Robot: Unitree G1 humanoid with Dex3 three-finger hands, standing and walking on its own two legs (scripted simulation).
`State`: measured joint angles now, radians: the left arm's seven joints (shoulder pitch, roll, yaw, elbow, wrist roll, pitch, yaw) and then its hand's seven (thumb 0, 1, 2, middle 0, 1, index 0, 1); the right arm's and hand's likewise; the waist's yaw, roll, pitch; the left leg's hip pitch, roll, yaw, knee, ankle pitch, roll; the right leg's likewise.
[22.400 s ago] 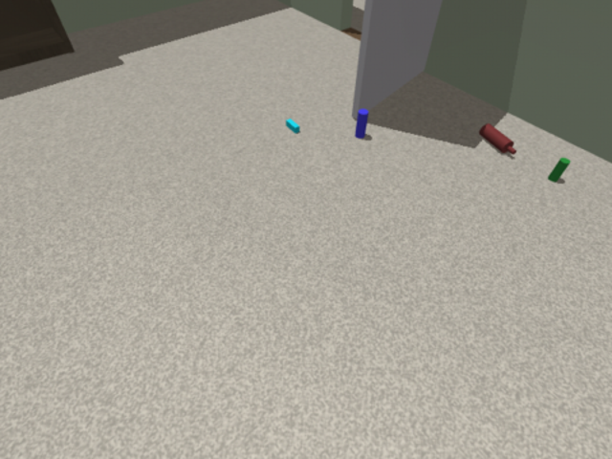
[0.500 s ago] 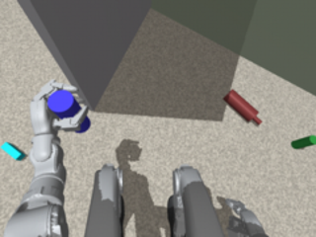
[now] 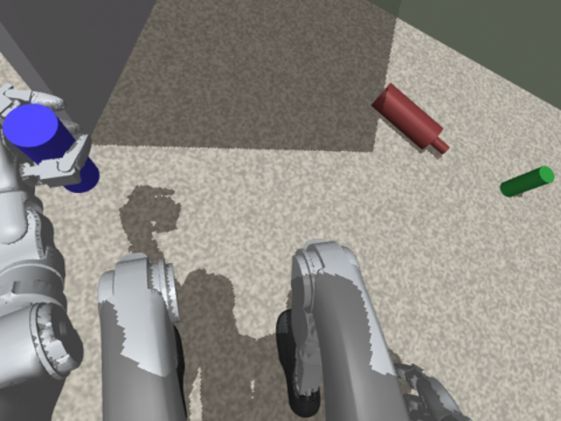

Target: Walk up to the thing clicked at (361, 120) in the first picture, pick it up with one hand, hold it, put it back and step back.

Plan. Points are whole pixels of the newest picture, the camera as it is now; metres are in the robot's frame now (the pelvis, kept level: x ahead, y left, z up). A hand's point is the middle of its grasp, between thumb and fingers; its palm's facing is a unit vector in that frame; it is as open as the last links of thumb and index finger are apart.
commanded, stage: crouch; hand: left
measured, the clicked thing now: (59, 154) +0.47 +0.26 -0.08
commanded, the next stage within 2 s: lower in 0.62 s
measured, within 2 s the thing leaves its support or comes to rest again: neither
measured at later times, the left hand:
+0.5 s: hand (73, 156) +0.49 +0.26 -0.12, palm faces +0.22 -0.98 -0.02, open 7.5 cm
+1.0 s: hand (84, 169) +0.49 +0.26 -0.17, palm faces +0.24 -0.97 -0.01, open 7.5 cm
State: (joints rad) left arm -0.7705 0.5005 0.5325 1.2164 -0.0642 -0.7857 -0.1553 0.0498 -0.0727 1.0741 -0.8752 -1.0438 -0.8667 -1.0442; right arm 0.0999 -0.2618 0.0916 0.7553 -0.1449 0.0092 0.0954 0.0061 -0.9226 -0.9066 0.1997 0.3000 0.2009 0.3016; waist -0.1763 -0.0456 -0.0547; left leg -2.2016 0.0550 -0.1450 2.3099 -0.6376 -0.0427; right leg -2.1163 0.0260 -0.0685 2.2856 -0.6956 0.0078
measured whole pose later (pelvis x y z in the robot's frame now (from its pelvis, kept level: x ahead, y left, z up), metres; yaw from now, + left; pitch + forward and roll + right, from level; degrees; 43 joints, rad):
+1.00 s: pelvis +0.00 +0.01 -0.06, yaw -7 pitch +20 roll -11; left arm -0.74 0.74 0.55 1.32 -0.08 -0.85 -0.11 0.05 -0.08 1.08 -0.88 -1.04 -0.87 -1.04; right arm -0.02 -0.34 0.32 0.63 -0.25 0.05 0.12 0.00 -0.92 -0.90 0.20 0.30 0.20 0.30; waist -0.25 -0.17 0.16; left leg -2.28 0.04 -0.30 2.57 -0.67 -0.05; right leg -2.14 0.07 -0.17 2.44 -0.68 0.04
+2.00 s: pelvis -0.01 +0.02 -0.07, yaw -11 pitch +14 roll -17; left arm -0.75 0.93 0.53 1.48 -0.07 -1.00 -0.03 0.04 -0.05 1.04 -0.87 -1.03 -0.86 -1.03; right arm -0.16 -0.36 0.54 0.55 -0.36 0.06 0.11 0.00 -0.90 -0.89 0.20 0.30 0.21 0.30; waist -0.28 -0.29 0.30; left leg -2.23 0.04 -0.42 2.64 -0.70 -0.05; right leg -2.06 0.12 -0.25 2.42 -0.66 0.08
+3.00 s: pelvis +0.00 +0.02 -0.04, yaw -9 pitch +21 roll -15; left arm -0.70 0.90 0.56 1.18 -0.05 -0.63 -0.21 -0.01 -0.53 0.03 -0.06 -0.04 -0.08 -0.03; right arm 0.00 -0.33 0.34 0.57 -0.18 0.12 0.07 0.00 -0.91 -0.90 0.21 0.30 0.21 0.30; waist -0.19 -0.15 0.11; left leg -2.26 0.06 -0.31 2.53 -0.68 -0.01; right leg -2.09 0.08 -0.19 2.36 -0.68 0.05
